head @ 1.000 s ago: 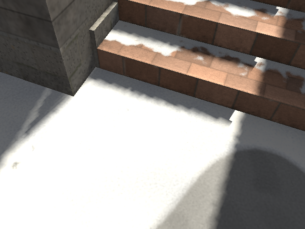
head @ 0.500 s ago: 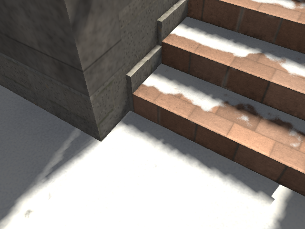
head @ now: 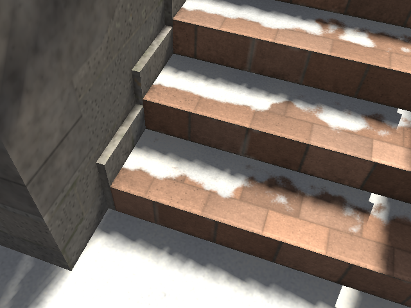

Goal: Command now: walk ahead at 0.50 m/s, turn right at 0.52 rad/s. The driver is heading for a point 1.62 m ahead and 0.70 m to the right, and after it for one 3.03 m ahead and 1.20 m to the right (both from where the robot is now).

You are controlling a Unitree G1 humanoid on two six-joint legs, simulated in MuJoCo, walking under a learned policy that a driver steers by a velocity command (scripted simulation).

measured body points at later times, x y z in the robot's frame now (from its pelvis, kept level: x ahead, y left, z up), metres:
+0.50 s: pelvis +0.26 -0.09 -0.01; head +0.29 -0.11 +0.44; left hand +0.47 +0.13 -0.10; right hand +0.31 -0.40 -0.11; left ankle +0.29 +0.09 -0.66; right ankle +0.28 -0.17 -0.74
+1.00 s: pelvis +0.49 -0.13 -0.01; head +0.51 -0.13 +0.44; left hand +0.77 -0.03 -0.11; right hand +0.36 -0.39 -0.11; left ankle +0.54 -0.04 -0.74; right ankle +0.42 -0.25 -0.54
